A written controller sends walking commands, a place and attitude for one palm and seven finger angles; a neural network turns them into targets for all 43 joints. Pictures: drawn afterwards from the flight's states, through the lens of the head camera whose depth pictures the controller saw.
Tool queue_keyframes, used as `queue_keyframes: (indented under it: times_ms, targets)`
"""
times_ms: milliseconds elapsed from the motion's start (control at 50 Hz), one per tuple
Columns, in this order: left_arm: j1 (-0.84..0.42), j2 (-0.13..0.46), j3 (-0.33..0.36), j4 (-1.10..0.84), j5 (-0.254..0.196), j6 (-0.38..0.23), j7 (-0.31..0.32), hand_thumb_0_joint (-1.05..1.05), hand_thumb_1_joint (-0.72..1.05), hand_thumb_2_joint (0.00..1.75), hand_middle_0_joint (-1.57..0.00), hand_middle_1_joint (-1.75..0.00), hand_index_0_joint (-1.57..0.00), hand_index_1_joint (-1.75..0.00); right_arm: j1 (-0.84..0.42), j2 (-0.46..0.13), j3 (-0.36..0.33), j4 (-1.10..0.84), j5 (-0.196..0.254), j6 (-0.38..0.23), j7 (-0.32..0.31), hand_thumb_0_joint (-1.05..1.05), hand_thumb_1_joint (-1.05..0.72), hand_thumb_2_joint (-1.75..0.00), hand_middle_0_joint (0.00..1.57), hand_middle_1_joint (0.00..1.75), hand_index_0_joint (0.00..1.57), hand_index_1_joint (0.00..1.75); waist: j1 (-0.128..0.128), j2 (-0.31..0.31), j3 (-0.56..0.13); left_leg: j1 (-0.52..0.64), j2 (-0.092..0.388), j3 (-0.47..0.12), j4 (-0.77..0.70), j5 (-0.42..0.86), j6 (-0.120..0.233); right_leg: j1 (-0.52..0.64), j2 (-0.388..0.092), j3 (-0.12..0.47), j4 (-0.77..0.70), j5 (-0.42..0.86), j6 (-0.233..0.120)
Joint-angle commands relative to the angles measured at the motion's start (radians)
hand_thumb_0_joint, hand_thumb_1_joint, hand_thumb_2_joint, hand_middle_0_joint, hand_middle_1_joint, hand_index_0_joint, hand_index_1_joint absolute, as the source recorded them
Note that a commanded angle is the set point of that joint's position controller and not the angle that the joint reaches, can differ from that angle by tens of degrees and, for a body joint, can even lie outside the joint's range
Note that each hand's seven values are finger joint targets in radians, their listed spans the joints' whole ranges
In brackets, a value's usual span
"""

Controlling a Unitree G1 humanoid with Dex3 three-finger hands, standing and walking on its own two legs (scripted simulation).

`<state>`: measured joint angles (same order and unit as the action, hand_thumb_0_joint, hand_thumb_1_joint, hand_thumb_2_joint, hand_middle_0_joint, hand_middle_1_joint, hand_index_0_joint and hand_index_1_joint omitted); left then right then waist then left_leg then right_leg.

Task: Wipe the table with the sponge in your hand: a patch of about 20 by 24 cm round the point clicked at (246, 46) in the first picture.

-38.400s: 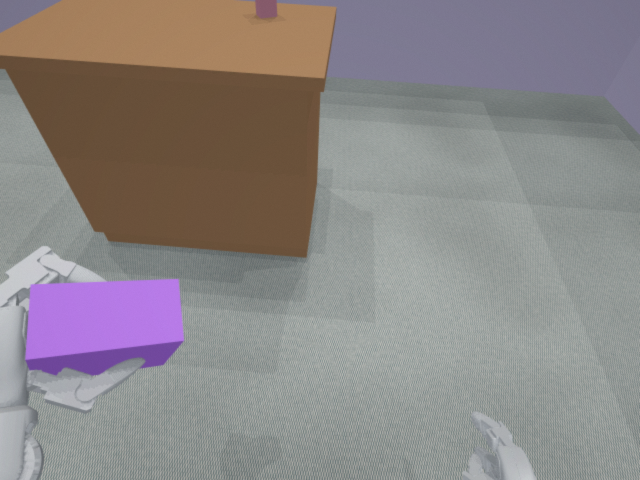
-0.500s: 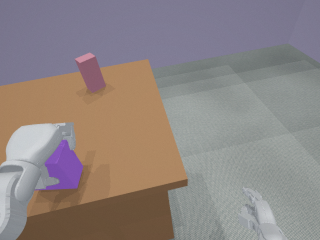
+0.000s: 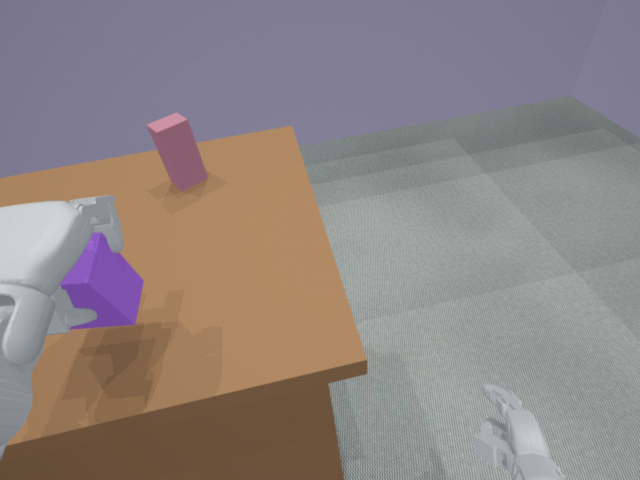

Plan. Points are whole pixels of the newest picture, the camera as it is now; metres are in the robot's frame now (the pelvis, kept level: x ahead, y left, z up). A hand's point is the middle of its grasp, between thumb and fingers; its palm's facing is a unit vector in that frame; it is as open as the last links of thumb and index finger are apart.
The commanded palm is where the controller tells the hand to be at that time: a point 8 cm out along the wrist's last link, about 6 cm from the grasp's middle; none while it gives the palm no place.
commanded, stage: move the sponge above the wiping area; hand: left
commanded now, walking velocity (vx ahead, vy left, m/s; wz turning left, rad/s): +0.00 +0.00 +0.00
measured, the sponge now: (80, 292) +0.24 +0.33 +0.15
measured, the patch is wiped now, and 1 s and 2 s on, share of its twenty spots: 0.05 0.05 0.05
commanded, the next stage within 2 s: lower the sponge onto the table in 1.22 s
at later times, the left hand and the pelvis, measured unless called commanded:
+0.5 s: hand (35, 265) +0.23 +0.35 +0.20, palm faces +0.22 +0.02 -0.98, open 9.9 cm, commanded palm +0.18 +0.33 +0.24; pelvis -0.01 +0.01 +0.00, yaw +0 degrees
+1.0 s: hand (48, 280) +0.23 +0.34 +0.18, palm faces +0.15 -0.05 -0.99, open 9.9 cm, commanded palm +0.18 +0.32 +0.24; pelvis +0.00 +0.01 +0.00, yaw +0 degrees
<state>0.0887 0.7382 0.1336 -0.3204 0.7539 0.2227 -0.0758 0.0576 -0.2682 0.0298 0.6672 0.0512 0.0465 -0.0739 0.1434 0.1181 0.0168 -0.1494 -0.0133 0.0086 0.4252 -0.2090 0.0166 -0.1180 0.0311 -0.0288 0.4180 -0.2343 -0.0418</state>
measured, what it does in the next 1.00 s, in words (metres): stands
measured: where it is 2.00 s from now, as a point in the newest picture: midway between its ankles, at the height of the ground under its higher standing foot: outside the picture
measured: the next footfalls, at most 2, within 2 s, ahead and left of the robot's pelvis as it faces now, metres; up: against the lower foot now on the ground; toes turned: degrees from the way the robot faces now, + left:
none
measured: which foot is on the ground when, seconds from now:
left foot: down 0.00-1.00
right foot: down 0.00-1.00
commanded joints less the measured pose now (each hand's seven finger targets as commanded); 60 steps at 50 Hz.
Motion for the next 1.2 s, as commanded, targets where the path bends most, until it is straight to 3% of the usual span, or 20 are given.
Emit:
queue_keyframes:
  times_ms: [0,100,160,200,260,280,380,440,520,580,620,680,800,880,940,980,1060,1080,1120,1180]
  targets:
    - [-0.078,0.212,0.222,0.030,-0.041,0.120,0.031,0.00,0.10,1.30,-1.20,-1.60,-1.20,-1.60,-0.206,-0.130,-0.037,-0.176,0.009,-0.031,0.014,0.00,-0.90,-0.90,0.20,0.30,0.20,0.30,0.016,-0.085,-0.122,-0.017,-0.005,-0.037,-0.049,0.193,-0.002,0.022,-0.022,0.084,-0.075,0.176,-0.009]
    - [-0.002,0.134,0.097,-0.079,-0.041,0.174,-0.068,0.00,0.10,1.30,-1.20,-1.60,-1.20,-1.60,-0.240,-0.127,-0.020,-0.222,0.022,-0.038,0.008,0.00,-0.90,-0.90,0.20,0.30,0.20,0.30,-0.026,-0.082,-0.130,-0.032,-0.013,-0.026,-0.040,0.151,0.019,0.000,-0.033,0.053,-0.056,0.179,0.017]
    - [-0.085,0.253,0.146,-0.216,0.010,0.116,-0.090,0.00,0.10,1.30,-1.20,-1.60,-1.20,-1.60,-0.227,-0.121,-0.023,-0.226,0.004,-0.060,-0.014,0.00,-0.90,-0.90,0.20,0.30,0.20,0.30,-0.030,-0.082,-0.224,0.015,-0.027,-0.042,-0.021,0.159,0.038,0.018,-0.032,0.070,-0.041,0.171,0.019]
    - [-0.228,0.345,0.205,-0.361,0.051,0.036,-0.066,0.00,0.10,1.30,-1.20,-1.60,-1.20,-1.60,-0.215,-0.102,-0.015,-0.234,-0.010,-0.086,-0.034,0.00,-0.90,-0.90,0.20,0.30,0.20,0.30,-0.025,-0.012,-0.303,0.085,-0.035,-0.045,-0.005,0.199,0.046,0.036,-0.024,0.074,-0.041,0.163,0.007]
    - [-0.200,0.343,0.262,-0.325,0.061,-0.059,0.010,0.00,0.10,1.30,-1.20,-1.60,-1.20,-1.60,-0.159,-0.082,-0.026,-0.203,-0.018,-0.098,-0.045,0.00,-0.90,-0.90,0.20,0.30,0.20,0.30,-0.019,0.016,-0.254,0.124,-0.024,-0.060,-0.018,0.220,0.036,0.010,-0.006,0.071,-0.065,0.142,-0.009]
    - [-0.223,0.333,0.271,-0.266,0.059,-0.051,0.025,0.00,0.10,1.30,-1.20,-1.60,-1.20,-1.60,-0.173,-0.086,-0.025,-0.189,-0.010,-0.100,-0.044,0.00,-0.90,-0.90,0.20,0.30,0.20,0.30,-0.019,0.054,-0.205,0.108,-0.027,-0.072,-0.026,0.200,0.027,-0.012,0.006,0.103,-0.082,0.117,-0.024]
    - [-0.214,0.223,0.224,0.021,-0.009,0.070,0.060,0.00,0.10,1.30,-1.20,-1.60,-1.20,-1.60,-0.226,-0.108,-0.036,-0.152,0.016,-0.061,-0.011,0.00,-0.90,-0.90,0.20,0.30,0.20,0.30,0.003,0.014,-0.066,-0.001,-0.013,-0.065,-0.072,0.122,-0.009,-0.032,-0.004,0.096,-0.101,0.059,-0.025]
    - [-0.155,0.204,0.168,0.024,-0.023,0.113,0.011,0.00,0.10,1.30,-1.20,-1.60,-1.20,-1.60,-0.223,-0.127,-0.029,-0.176,0.010,-0.040,-0.005,0.00,-0.90,-0.90,0.20,0.30,0.20,0.30,-0.001,-0.073,-0.113,-0.021,-0.006,-0.048,-0.081,0.123,-0.003,0.007,-0.022,0.055,-0.083,0.099,-0.003]
    - [-0.075,0.133,0.081,-0.123,-0.015,0.151,-0.058,0.00,0.10,1.30,-1.20,-1.60,-1.20,-1.60,-0.254,-0.113,-0.017,-0.220,0.014,-0.042,0.006,0.00,-0.90,-0.90,0.20,0.30,0.20,0.30,-0.014,-0.040,-0.188,0.003,-0.010,-0.047,-0.068,0.163,0.010,0.031,-0.025,0.037,-0.054,0.157,0.003]
    - [-0.132,0.181,0.083,-0.248,0.028,0.129,-0.084,0.00,0.10,1.30,-1.20,-1.60,-1.20,-1.60,-0.281,-0.099,-0.005,-0.235,0.006,-0.060,-0.001,0.00,-0.90,-0.90,0.20,0.30,0.20,0.30,-0.017,-0.009,-0.221,0.027,-0.011,-0.068,-0.065,0.150,0.025,0.014,-0.010,0.060,-0.050,0.119,-0.002]
    - [-0.222,0.272,0.153,-0.291,0.061,0.073,-0.061,0.00,0.10,1.30,-1.20,-1.60,-1.20,-1.60,-0.227,-0.099,-0.011,-0.217,-0.008,-0.066,-0.012,0.00,-0.90,-0.90,0.20,0.30,0.20,0.30,-0.019,-0.034,-0.238,0.053,-0.010,-0.076,-0.066,0.148,0.031,0.021,-0.010,0.051,-0.052,0.092,-0.003]
    - [-0.335,0.362,0.251,-0.315,0.103,0.010,0.011,0.00,0.10,1.30,-1.20,-1.60,-1.20,-1.60,-0.227,-0.087,-0.007,-0.202,-0.017,-0.078,-0.022,0.00,-0.90,-0.90,0.20,0.30,0.20,0.30,0.004,0.041,-0.257,0.079,-0.012,-0.095,-0.070,0.160,0.025,0.035,0.013,0.098,-0.061,0.071,-0.032]
    - [-0.282,0.229,0.211,-0.075,0.018,0.085,0.077,0.00,0.10,1.30,-1.20,-1.60,-1.20,-1.60,-0.225,-0.101,-0.029,-0.159,0.000,-0.048,0.005,0.00,-0.90,-0.90,0.20,0.30,0.20,0.30,0.017,0.019,-0.182,0.045,-0.002,-0.070,-0.084,0.185,-0.009,0.031,-0.009,0.069,-0.085,0.104,-0.031]
    - [-0.115,0.087,0.087,-0.034,-0.021,0.171,-0.009,0.00,0.10,1.30,-1.20,-1.60,-1.20,-1.60,-0.289,-0.102,-0.011,-0.196,0.022,-0.039,0.011,0.00,-0.90,-0.90,0.20,0.30,0.20,0.30,-0.001,-0.042,-0.104,-0.003,-0.003,-0.061,-0.092,0.150,-0.006,-0.011,-0.007,0.062,-0.085,0.112,-0.016]
    - [-0.062,0.075,0.039,-0.127,-0.025,0.180,-0.058,0.00,0.10,1.30,-1.20,-1.60,-1.20,-1.60,-0.252,-0.116,-0.015,-0.214,0.017,-0.032,0.012,0.00,-0.90,-0.90,0.20,0.30,0.20,0.30,-0.020,-0.081,-0.146,0.002,0.000,-0.054,-0.086,0.145,0.007,0.005,-0.018,0.026,-0.069,0.146,0.003]
    - [-0.108,0.104,0.043,-0.210,0.008,0.178,-0.069,0.00,0.10,1.30,-1.20,-1.60,-1.20,-1.60,-0.295,-0.102,-0.003,-0.232,0.018,-0.046,0.007,0.00,-0.90,-0.90,0.20,0.30,0.20,0.30,-0.022,-0.042,-0.184,0.016,-0.004,-0.060,-0.078,0.127,0.015,-0.003,-0.006,0.058,-0.062,0.110,-0.005]
    - [-0.261,0.309,0.178,-0.371,0.104,0.090,-0.031,0.00,0.10,1.30,-1.20,-1.60,-1.20,-1.60,-0.230,-0.098,-0.011,-0.223,-0.016,-0.056,-0.006,0.00,-0.90,-0.90,0.20,0.30,0.20,0.30,0.000,0.011,-0.316,0.075,-0.015,-0.080,-0.057,0.219,0.031,0.075,-0.007,0.063,-0.030,0.142,-0.014]
    - [-0.313,0.376,0.239,-0.397,0.124,0.071,-0.005,0.00,0.10,1.30,-1.20,-1.60,-1.20,-1.60,-0.252,-0.096,-0.004,-0.219,-0.019,-0.068,-0.010,0.00,-0.90,-0.90,0.20,0.30,0.20,0.30,0.008,0.064,-0.318,0.078,-0.018,-0.089,-0.049,0.221,0.030,0.078,0.012,0.107,-0.034,0.135,-0.032]
    - [-0.257,0.348,0.270,-0.274,0.113,0.040,0.044,0.00,0.10,1.30,-1.20,-1.60,-1.20,-1.60,-0.189,-0.077,-0.014,-0.188,-0.021,-0.061,-0.009,0.00,-0.90,-0.90,0.20,0.30,0.20,0.30,0.008,0.009,-0.261,0.081,-0.015,-0.075,-0.046,0.253,0.022,0.061,0.005,0.089,-0.053,0.147,-0.036]
    - [-0.272,0.272,0.233,-0.135,0.049,0.074,0.063,0.00,0.10,1.30,-1.20,-1.60,-1.20,-1.60,-0.229,-0.086,-0.022,-0.176,0.006,-0.043,0.002,0.00,-0.90,-0.90,0.20,0.30,0.20,0.30,0.006,0.020,-0.151,0.054,-0.019,-0.079,-0.056,0.206,0.005,0.009,0.010,0.127,-0.094,0.115,-0.043]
